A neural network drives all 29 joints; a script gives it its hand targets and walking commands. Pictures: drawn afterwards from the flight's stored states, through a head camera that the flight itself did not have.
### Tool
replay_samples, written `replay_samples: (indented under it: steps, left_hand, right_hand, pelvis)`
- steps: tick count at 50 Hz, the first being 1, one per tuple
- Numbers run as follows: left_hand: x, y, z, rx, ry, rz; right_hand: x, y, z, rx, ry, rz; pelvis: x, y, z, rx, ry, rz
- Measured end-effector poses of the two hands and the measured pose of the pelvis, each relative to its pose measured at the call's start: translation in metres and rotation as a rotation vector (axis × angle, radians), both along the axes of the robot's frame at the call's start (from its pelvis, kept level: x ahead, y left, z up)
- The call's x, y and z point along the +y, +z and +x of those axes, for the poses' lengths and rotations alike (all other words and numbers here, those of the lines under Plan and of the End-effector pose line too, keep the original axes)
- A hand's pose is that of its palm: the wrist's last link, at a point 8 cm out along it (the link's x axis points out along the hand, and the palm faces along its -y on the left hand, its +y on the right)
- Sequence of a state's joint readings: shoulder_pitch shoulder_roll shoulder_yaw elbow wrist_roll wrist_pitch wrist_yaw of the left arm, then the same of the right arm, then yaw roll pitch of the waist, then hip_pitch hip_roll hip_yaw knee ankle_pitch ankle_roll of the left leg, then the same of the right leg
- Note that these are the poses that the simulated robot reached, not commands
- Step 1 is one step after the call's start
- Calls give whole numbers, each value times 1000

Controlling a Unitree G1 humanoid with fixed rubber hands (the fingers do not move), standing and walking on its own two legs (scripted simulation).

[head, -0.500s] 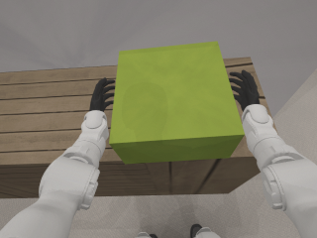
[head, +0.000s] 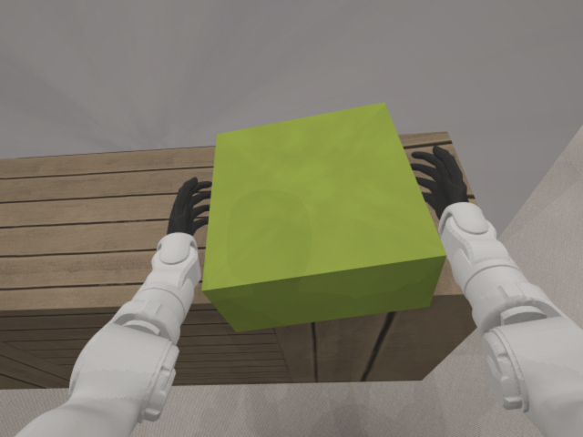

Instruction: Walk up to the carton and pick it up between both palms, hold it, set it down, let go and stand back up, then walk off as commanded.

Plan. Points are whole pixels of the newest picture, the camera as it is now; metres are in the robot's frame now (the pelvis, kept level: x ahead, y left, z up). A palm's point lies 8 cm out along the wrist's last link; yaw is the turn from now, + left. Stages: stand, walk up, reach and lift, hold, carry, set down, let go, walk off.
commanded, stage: reach and lift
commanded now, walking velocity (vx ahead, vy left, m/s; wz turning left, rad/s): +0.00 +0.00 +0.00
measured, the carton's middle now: (313, 212) +0.46 -0.02 +0.00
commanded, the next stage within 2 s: hold in 1.96 s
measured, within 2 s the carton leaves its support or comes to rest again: neither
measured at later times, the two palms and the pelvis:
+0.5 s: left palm (178, 213) +0.41 +0.16 +0.10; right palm (475, 168) +0.42 -0.22 +0.13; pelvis +0.00 -0.01 +0.01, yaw +1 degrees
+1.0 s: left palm (158, 209) +0.38 +0.17 +0.14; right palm (484, 173) +0.39 -0.22 +0.15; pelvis -0.01 -0.03 +0.02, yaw +1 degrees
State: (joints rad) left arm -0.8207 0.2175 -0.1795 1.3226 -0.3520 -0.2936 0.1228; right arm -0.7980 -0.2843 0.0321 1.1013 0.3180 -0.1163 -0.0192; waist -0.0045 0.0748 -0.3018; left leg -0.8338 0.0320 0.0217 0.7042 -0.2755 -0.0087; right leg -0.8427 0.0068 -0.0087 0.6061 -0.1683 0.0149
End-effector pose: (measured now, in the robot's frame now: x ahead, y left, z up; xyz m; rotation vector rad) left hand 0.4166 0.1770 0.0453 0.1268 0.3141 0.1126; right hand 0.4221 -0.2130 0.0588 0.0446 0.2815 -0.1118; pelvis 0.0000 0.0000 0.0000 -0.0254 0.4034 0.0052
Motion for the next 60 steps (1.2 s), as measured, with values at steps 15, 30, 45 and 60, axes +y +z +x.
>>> replay_samples:
  steps: [15,30,45,60]
  left_hand:
    - [-13,18,-4,-24,18,-44]
    - [-9,71,-19,-39,33,-89]
    - [-5,98,-35,-32,34,-58]
    - [-10,111,-25,-39,40,-73]
  right_hand:
    - [-12,33,2,-18,15,-27]
    - [-8,81,-15,-25,11,-55]
    - [-4,93,-33,-14,-3,-7]
    - [-9,108,-21,-20,2,-22]
  pelvis:
    - [-9,3,2,-32,1,12]
    - [-19,11,-3,-159,3,28]
    - [-24,17,-11,-232,4,36]
    - [-29,20,-4,-217,4,42]
